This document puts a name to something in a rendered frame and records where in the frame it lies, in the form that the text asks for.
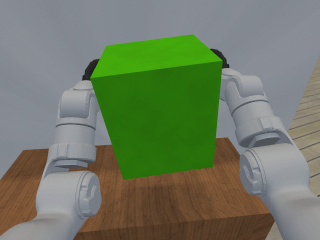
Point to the right robot hand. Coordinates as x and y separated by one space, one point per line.
220 55

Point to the robot left upper arm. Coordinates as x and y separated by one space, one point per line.
65 200

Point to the robot right forearm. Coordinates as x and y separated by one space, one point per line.
256 125

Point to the pedestal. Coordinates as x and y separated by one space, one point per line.
201 204

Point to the left robot hand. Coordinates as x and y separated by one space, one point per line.
89 70

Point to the robot left forearm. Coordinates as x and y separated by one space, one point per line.
76 119

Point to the carton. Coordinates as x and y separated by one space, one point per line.
159 100

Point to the robot right upper arm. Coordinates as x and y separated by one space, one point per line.
278 174

